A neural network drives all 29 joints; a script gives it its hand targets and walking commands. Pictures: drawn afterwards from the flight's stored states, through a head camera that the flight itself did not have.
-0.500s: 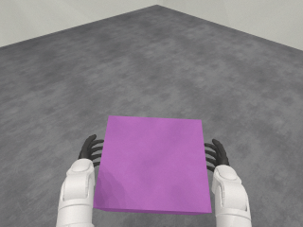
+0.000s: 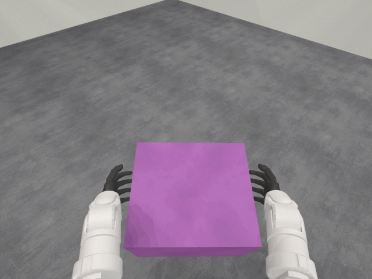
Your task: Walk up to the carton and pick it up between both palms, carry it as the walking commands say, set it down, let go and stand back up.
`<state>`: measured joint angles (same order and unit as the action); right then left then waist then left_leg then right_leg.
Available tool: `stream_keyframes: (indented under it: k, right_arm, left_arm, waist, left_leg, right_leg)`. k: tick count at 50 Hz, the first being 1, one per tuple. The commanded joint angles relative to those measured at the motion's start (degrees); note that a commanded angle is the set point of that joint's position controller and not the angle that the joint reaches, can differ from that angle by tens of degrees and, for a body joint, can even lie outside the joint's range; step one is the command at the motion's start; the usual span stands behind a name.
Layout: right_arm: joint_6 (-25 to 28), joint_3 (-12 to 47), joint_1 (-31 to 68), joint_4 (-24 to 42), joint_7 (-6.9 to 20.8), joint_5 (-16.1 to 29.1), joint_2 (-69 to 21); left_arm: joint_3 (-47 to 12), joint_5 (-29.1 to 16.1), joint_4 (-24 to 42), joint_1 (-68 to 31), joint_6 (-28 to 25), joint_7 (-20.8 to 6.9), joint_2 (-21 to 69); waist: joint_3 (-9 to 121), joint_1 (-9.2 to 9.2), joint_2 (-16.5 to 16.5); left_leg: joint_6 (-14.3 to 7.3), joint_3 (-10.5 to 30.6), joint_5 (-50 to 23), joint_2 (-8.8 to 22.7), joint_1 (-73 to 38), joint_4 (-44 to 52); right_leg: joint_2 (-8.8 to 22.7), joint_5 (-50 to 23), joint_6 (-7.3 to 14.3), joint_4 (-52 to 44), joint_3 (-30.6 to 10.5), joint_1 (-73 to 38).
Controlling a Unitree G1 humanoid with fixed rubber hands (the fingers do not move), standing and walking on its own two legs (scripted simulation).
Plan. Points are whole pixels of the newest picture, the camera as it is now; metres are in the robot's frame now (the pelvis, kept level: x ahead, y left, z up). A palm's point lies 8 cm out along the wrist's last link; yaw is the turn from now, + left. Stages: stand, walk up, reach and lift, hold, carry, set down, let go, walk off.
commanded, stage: set down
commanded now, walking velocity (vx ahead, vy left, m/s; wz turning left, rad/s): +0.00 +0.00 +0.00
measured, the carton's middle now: (190, 200) +0.33 -0.01 -0.07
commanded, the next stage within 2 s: none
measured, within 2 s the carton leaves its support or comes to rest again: neither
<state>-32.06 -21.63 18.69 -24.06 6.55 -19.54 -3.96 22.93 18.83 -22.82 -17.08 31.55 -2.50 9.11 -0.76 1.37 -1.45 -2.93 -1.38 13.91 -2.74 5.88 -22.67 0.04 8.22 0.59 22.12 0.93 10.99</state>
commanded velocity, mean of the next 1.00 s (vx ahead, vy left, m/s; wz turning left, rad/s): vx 0.00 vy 0.00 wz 0.00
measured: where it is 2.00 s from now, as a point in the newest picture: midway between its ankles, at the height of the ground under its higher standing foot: outside the picture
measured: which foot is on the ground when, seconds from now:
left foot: down 0.00-1.00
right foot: down 0.00-1.00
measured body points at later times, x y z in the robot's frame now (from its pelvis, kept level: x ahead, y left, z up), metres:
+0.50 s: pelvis -0.01 -0.02 -0.03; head +0.11 -0.03 +0.41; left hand +0.33 +0.16 -0.08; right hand +0.33 -0.20 -0.08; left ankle -0.01 +0.08 -0.74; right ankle +0.04 -0.12 -0.74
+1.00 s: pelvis -0.05 -0.03 -0.09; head +0.15 -0.04 +0.31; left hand +0.36 +0.17 -0.15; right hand +0.35 -0.20 -0.16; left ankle -0.01 +0.08 -0.74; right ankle +0.04 -0.12 -0.74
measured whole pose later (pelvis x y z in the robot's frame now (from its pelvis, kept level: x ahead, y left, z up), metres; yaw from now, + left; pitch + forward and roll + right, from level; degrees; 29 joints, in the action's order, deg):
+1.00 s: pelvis -0.05 -0.03 -0.09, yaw +2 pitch +31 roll +1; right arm -22.7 -27.8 35.4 -23.9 2.7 -16.6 -5.7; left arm 29.6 16.6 -27.9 -37.1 21.0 -8.6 2.5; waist 6.1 0.0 -1.4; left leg -1.2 -0.3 21.9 -1.8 68.0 -59.2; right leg 0.1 14.7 2.8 55.5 3.2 71.7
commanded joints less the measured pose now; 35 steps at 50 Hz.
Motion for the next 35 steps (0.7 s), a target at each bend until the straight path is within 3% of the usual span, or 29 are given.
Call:
stream_keyframes:
  k: [1, 7, 13, 25, 35]
  right_arm:
    - [3.60, 26.45, 22.58, 0.11, 13.31, 12.00, -41.53]
    - [8.17, 29.41, 20.12, 2.05, 12.90, 13.45, -40.01]
    - [11.60, 30.83, 19.60, 0.34, 12.17, 13.96, -40.68]
    - [13.77, 29.82, 25.24, -3.06, 10.40, 12.08, -44.95]
    - [12.45, 28.80, 36.69, -3.63, 11.02, 11.81, -48.42]
  left_arm:
    - [-28.31, -12.07, -0.60, -26.09, -3.97, -12.63, 42.86]
    - [-32.00, -13.02, -0.22, -22.09, -8.59, -11.74, 42.67]
    - [-33.81, -13.40, -0.47, -21.93, -12.27, -11.95, 41.28]
    - [-29.73, -11.31, -4.98, -28.80, -14.71, -16.35, 38.68]
    - [-25.95, -10.34, -8.16, -39.96, -13.62, -20.02, 39.16]
  waist:
    - [15.30, 0.44, 0.63]
    - [21.78, 0.37, 0.51]
    - [27.77, -0.38, 1.04]
    - [35.17, -0.85, 2.30]
    - [39.95, -1.35, 2.51]
  left_leg:
    - [2.77, 8.57, -16.29, 0.65, 6.56, 2.85]
    - [3.02, 9.25, -25.58, 0.23, 9.04, -2.16]
    - [2.35, 8.58, -26.70, -0.56, 14.32, -5.93]
    - [0.74, 6.55, -13.36, -1.89, 34.45, -12.47]
    - [0.03, 4.92, -1.26, -2.66, 49.10, -20.19]
  right_leg:
    - [-3.41, -7.90, 2.37, 1.16, -5.76, -8.47]
    - [-3.92, -12.78, 1.93, 5.31, -5.48, -1.80]
    - [-4.09, -16.24, 1.70, 9.32, -5.59, 3.23]
    - [-3.23, -19.06, 0.87, 17.08, -6.89, 5.56]
    - [-3.26, -7.45, 0.62, 23.17, -6.88, 11.23]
